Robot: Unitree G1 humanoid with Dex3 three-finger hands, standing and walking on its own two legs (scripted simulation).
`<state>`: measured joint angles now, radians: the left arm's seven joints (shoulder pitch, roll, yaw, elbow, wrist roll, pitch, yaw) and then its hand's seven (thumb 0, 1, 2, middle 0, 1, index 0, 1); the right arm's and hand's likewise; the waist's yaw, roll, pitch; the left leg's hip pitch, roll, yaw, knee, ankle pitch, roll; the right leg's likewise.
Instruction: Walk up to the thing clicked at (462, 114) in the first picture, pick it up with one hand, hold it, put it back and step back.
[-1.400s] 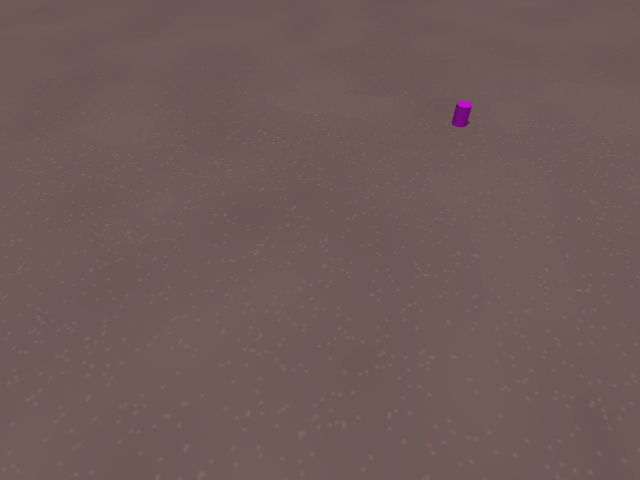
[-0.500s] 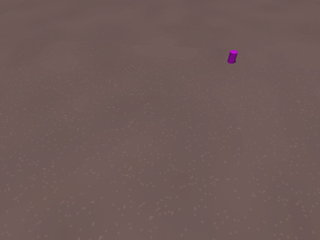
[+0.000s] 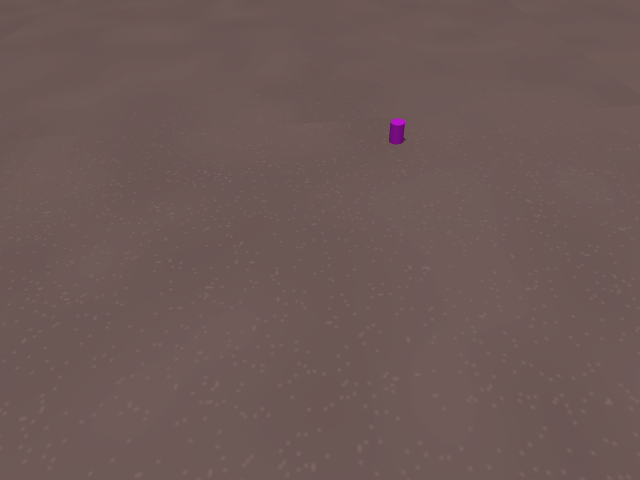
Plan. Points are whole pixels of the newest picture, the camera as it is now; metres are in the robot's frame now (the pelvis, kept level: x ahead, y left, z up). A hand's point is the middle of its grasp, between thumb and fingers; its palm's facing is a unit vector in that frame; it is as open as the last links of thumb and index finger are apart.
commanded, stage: walk up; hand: left
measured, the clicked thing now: (396, 131) +2.13 -0.35 -0.71
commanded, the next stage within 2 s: none
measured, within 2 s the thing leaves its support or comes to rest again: neither
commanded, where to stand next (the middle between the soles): +1.75 -0.44 m, yaw -15 degrees
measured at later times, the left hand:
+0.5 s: hand (220, 395) +0.31 +0.20 -0.16, palm faces -0.13 -0.94 -0.33, open 7.4 cm
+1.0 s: hand (315, 194) +0.80 +0.06 -0.12, palm faces -0.32 -0.86 -0.39, open 7.4 cm
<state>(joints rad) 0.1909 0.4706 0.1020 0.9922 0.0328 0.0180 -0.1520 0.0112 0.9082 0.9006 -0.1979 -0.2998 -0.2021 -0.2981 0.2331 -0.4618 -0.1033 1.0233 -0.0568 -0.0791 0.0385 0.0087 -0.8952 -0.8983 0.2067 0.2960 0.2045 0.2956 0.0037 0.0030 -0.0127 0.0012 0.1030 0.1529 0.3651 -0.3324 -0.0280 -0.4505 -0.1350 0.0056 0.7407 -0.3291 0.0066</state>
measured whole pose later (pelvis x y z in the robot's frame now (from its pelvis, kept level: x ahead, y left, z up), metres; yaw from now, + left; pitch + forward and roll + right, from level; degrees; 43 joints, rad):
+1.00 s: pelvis +0.57 -0.16 -0.02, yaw -15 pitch -1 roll +1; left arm 0.10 0.41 0.06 0.89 0.01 -0.05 -0.10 0.01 0.91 0.90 -0.20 -0.30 -0.20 -0.30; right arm 0.39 -0.45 -0.07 0.94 -0.01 -0.07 0.05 0.01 -0.90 -0.90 0.20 0.30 0.20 0.30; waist -0.07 0.06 0.05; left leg 0.07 0.13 0.18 0.53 -0.52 -0.04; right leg -0.48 -0.03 -0.06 0.61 -0.10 -0.03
